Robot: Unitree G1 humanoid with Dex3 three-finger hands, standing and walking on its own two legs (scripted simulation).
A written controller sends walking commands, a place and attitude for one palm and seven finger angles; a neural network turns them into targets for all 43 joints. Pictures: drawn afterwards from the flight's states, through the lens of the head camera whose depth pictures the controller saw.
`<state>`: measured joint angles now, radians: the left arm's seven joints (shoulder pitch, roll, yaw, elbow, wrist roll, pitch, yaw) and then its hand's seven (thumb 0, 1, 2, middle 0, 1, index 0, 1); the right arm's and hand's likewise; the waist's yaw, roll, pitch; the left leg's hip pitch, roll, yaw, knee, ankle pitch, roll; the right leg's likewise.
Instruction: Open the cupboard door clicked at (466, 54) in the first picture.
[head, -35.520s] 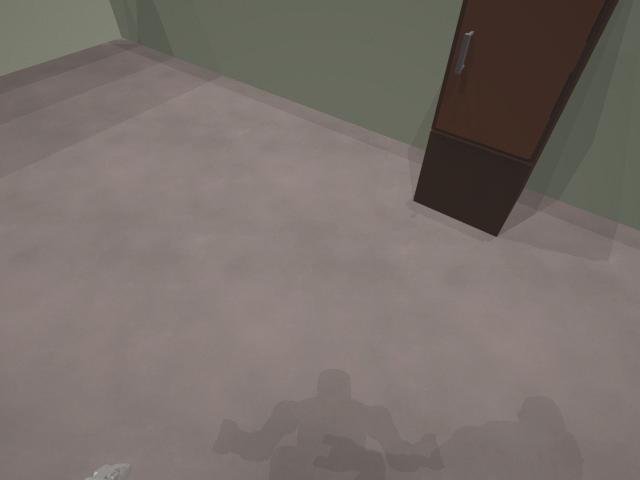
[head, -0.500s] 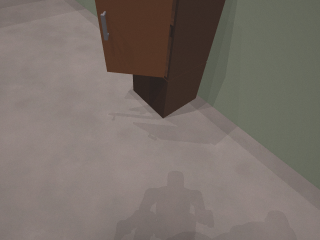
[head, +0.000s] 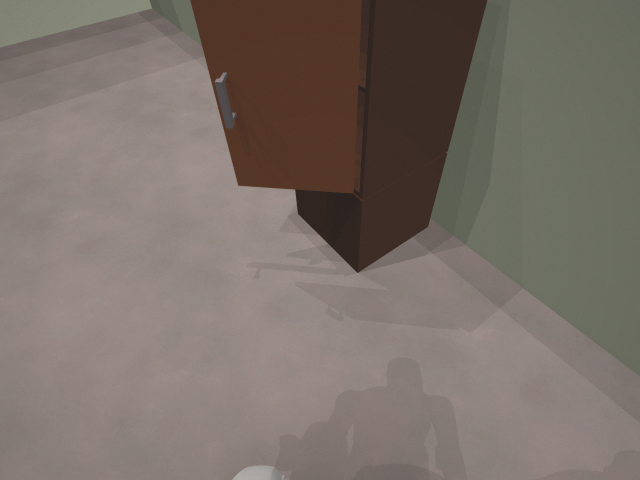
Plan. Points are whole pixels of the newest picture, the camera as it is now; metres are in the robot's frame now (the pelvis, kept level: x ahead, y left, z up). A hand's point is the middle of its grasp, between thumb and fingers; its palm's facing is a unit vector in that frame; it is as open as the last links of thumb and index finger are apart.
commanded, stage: take the last steps up to it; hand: left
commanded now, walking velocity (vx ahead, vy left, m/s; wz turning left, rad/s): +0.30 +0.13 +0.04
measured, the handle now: (227, 100) +0.97 +0.30 -0.04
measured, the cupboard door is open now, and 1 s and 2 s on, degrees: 46 46 46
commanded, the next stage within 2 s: come to a stop and stand still in 0.78 s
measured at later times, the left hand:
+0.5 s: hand (158, 442) +0.20 +0.28 -0.18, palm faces +0.07 -0.98 -0.18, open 7.4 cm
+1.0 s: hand (199, 324) +0.40 +0.26 -0.16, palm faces +0.02 -0.97 -0.22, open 7.2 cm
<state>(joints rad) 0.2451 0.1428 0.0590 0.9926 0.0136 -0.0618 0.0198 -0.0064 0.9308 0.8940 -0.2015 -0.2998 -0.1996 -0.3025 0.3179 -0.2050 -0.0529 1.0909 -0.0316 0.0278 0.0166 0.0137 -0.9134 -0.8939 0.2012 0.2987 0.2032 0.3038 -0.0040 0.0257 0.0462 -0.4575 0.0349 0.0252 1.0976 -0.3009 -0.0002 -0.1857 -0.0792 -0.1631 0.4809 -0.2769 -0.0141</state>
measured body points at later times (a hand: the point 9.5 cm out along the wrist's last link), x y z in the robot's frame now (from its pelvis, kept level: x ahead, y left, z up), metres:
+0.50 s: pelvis +0.19 +0.10 +0.00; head +0.22 +0.10 +0.45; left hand +0.20 +0.33 -0.16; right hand +0.26 -0.14 -0.15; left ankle +0.19 +0.18 -0.74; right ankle +0.18 -0.02 -0.66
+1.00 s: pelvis +0.36 +0.07 +0.00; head +0.39 +0.07 +0.45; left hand +0.40 +0.31 -0.15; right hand +0.37 -0.16 -0.16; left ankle +0.41 +0.22 -0.70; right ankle +0.34 -0.02 -0.74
